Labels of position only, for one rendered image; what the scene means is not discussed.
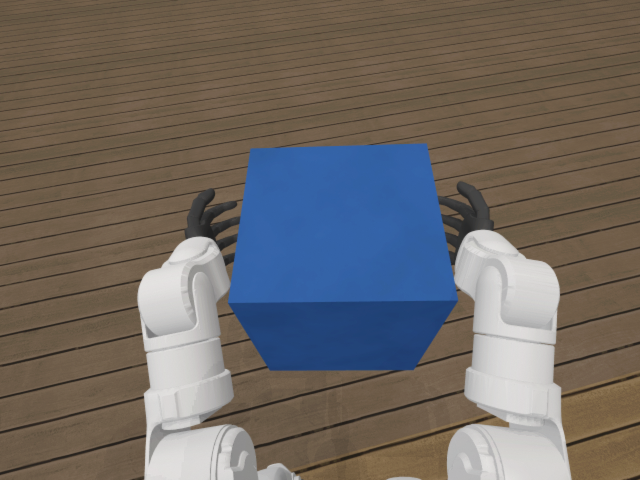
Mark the right robot hand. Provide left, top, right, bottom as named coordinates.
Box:
left=438, top=181, right=494, bottom=265

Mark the robot left forearm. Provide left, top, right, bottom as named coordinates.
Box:
left=138, top=237, right=234, bottom=480

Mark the right robot upper arm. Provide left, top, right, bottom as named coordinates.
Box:
left=447, top=424, right=570, bottom=480

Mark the left robot upper arm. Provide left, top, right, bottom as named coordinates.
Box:
left=146, top=424, right=259, bottom=480

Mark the carton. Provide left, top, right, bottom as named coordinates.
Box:
left=228, top=143, right=458, bottom=371

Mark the robot right forearm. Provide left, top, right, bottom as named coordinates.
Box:
left=454, top=230, right=572, bottom=480

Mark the left robot hand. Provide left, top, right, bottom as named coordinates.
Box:
left=184, top=188, right=241, bottom=266

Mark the robot left shin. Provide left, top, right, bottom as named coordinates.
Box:
left=267, top=463, right=292, bottom=473

